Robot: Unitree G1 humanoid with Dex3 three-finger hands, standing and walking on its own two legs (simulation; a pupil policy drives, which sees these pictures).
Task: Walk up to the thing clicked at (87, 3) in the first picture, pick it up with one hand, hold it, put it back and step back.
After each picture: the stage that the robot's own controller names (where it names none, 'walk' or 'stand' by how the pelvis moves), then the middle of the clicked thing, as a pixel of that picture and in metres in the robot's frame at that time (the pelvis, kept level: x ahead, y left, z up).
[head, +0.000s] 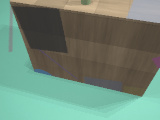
stand; out of the picture +1.02 +0.01 +0.05
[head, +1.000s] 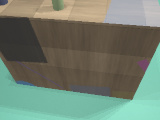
walk; out of the picture +0.89 +0.21 +0.07
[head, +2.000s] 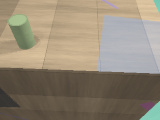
walk; (22, 32) +0.50 +0.26 +0.09
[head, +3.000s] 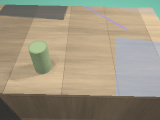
stand; (40, 57) +0.44 +0.19 +0.06
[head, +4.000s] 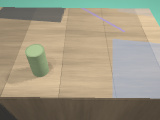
stand; (37, 61) +0.43 +0.20 +0.05
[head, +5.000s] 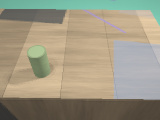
stand; (39, 62) +0.43 +0.19 +0.05
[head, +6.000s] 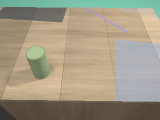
stand; (38, 63) +0.42 +0.20 +0.05
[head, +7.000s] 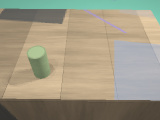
stand; (39, 62) +0.43 +0.19 +0.05
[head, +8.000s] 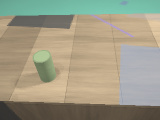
rise first; (45, 66) +0.42 +0.20 +0.05
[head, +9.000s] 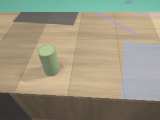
go down; (49, 60) +0.44 +0.19 +0.05
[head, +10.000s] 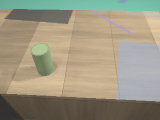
go down; (43, 60) +0.44 +0.19 +0.06
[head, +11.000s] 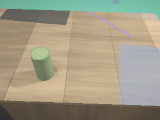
go down; (42, 64) +0.42 +0.18 +0.06
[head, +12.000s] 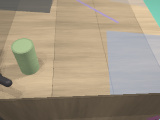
close in; (26, 57) +0.43 +0.19 +0.07
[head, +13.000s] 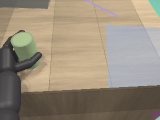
close; (27, 51) +0.44 +0.19 +0.09
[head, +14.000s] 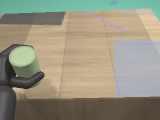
lift; (27, 68) +0.32 +0.18 +0.17
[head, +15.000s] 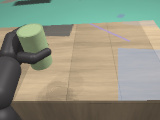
lift; (36, 47) +0.34 +0.15 +0.25
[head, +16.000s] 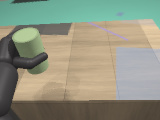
hold; (32, 52) +0.33 +0.16 +0.23
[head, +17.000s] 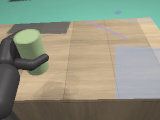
hold; (33, 53) +0.33 +0.16 +0.23
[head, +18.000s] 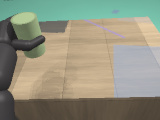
crouch; (30, 35) +0.38 +0.17 +0.25
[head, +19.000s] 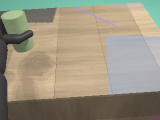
lower; (19, 31) +0.46 +0.20 +0.19
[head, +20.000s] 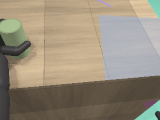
lower; (15, 39) +0.47 +0.20 +0.10
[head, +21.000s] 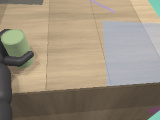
lower; (18, 49) +0.44 +0.20 +0.10
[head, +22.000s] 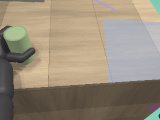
lower; (20, 46) +0.45 +0.20 +0.10
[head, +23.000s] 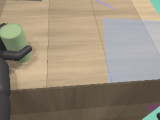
rest; (16, 44) +0.45 +0.21 +0.10
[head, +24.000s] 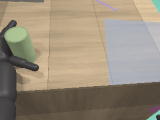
withdraw; (22, 47) +0.44 +0.19 +0.10
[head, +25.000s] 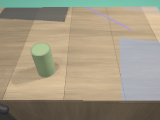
sink last; (43, 60) +0.42 +0.18 +0.08
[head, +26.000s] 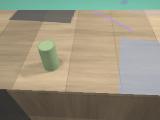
stand; (49, 56) +0.46 +0.19 +0.07
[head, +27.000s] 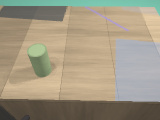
stand; (40, 60) +0.42 +0.19 +0.06
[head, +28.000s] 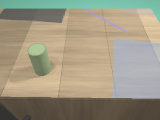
stand; (40, 60) +0.44 +0.20 +0.05
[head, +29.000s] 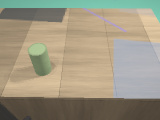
stand; (40, 60) +0.43 +0.20 +0.05
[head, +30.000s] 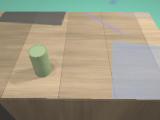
walk; (40, 61) +0.44 +0.19 +0.05
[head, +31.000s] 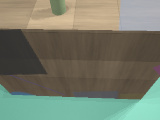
walk; (57, 0) +0.71 +0.15 +0.07
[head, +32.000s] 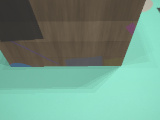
walk; out of the picture +1.07 +0.24 +0.08
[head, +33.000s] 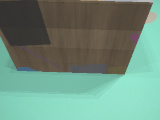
stand; out of the picture +1.10 +0.19 +0.06
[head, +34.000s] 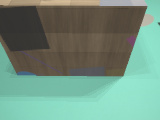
stand; out of the picture +1.11 +0.18 +0.05
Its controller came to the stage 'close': yes
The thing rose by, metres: 0.21
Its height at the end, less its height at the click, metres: +0.00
